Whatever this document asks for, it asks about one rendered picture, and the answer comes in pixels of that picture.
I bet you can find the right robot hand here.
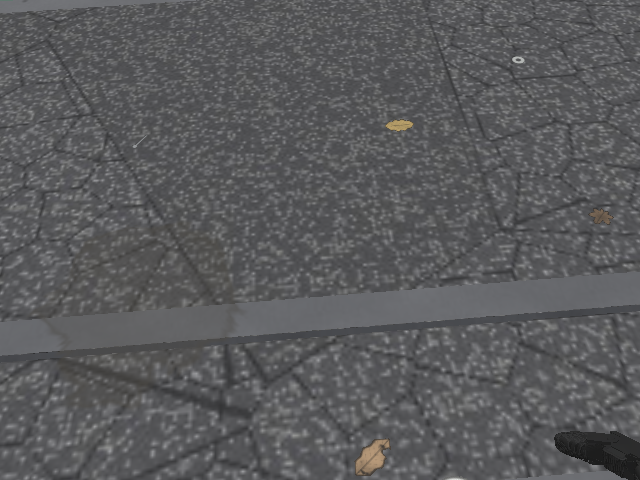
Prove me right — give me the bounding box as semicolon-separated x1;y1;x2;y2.
554;431;640;480

